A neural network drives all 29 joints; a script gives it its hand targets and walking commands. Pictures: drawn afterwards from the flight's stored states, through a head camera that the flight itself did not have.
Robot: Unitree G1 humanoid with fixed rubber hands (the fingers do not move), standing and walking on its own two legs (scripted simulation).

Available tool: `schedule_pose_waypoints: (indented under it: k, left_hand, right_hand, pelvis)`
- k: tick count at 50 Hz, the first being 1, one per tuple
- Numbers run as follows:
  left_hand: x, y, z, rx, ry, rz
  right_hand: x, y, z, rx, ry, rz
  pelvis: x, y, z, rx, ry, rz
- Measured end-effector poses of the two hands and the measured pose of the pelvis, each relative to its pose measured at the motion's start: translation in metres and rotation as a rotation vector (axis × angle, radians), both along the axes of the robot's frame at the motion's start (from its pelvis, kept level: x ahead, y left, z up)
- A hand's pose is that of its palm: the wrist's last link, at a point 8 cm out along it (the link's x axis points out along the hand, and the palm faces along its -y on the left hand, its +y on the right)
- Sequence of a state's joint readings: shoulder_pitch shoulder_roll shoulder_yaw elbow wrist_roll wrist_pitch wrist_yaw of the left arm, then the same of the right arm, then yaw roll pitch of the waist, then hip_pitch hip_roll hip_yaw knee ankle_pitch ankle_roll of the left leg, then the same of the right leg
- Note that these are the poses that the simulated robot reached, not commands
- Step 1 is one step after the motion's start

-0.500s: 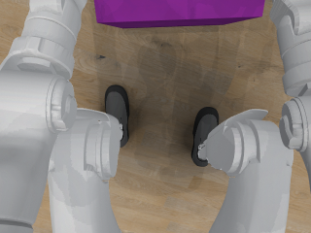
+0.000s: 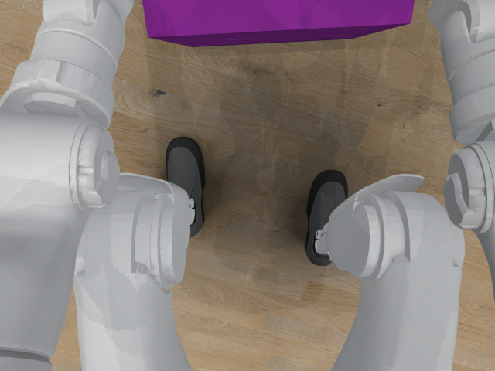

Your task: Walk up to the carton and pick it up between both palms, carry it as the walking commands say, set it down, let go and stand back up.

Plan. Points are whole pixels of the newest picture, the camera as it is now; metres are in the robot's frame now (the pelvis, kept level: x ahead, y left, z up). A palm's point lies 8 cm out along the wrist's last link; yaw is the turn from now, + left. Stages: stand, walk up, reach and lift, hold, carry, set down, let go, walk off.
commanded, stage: reach and lift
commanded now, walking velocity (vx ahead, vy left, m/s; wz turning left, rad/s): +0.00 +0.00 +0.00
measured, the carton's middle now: out of the picture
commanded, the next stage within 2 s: none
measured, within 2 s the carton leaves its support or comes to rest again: leaves its support in 0.50 s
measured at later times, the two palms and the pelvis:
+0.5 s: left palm out of the picture +0.55 +0.21 -0.18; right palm out of the picture +0.55 -0.15 -0.20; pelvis -0.01 +0.00 -0.01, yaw -1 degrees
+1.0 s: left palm out of the picture +0.55 +0.21 -0.13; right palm out of the picture +0.55 -0.15 -0.15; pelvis -0.02 +0.00 +0.00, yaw -1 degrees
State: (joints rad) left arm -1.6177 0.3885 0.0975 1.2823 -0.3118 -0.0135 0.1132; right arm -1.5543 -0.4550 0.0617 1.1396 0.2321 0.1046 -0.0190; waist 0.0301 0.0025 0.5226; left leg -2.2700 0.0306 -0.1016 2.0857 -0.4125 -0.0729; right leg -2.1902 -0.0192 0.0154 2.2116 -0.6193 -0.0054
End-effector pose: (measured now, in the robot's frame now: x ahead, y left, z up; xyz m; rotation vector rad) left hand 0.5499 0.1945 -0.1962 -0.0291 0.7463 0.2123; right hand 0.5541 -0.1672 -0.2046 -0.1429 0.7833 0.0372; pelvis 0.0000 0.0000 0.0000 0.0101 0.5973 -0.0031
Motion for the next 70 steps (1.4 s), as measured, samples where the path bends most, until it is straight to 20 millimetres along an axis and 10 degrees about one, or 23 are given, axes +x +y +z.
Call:
schedule_pose_waypoints:
  k: [32,70]
  left_hand:
    - [0.0,0.025,0.035,0.062,-0.043,0.004]
    - [-0.024,0.01,0.116,0.045,-0.072,0.046]
  right_hand:
    - [-0.008,0.032,0.013,-0.05,0.009,0.032]
    - [-0.018,0.023,0.106,-0.087,0.016,-0.035]
  pelvis:
    - [-0.011,0.003,-0.006,0.0,-0.049,-0.012]
    - [-0.027,0.004,0.004,-0.005,-0.223,-0.011]
